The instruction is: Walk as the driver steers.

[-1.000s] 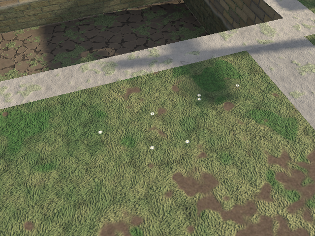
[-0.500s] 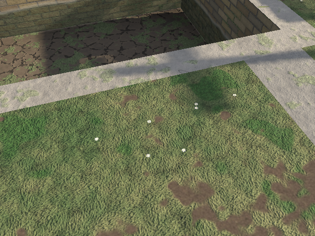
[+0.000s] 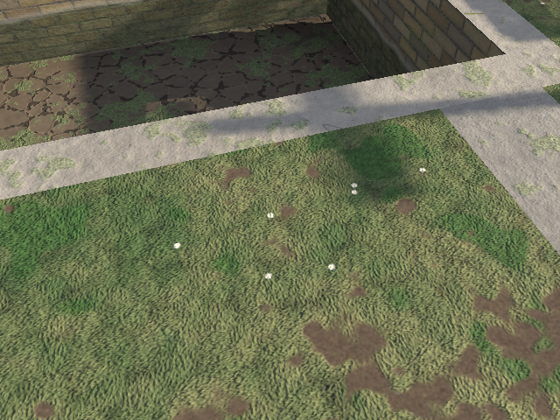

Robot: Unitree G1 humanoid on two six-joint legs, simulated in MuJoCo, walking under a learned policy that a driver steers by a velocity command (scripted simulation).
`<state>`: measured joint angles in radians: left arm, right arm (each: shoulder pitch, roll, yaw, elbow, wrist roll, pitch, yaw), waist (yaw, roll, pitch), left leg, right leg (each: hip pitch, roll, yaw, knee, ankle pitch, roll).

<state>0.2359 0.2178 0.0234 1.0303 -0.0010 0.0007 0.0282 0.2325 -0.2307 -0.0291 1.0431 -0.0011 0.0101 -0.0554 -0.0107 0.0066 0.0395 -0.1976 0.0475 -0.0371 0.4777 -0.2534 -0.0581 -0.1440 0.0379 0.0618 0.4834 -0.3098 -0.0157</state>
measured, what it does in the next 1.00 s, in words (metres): walks ahead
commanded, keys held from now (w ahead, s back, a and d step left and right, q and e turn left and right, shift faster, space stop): shift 0.34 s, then w+shift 0.66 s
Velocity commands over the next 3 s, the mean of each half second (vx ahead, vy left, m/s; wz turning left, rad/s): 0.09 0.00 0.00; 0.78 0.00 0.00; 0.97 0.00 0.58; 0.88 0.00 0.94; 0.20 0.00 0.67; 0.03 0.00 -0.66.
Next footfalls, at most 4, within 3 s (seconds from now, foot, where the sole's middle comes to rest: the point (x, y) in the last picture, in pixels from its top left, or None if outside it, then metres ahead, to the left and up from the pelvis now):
1.06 right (308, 419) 0.52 -0.03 -0.77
1.54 left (238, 281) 0.90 0.15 -0.77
1.96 right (217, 169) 1.36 0.24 -0.77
2.38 left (147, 210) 1.18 0.45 -0.77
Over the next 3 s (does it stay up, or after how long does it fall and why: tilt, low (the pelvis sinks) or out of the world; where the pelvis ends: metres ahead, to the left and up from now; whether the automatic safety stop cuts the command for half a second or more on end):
stays up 1.23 0.26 0.01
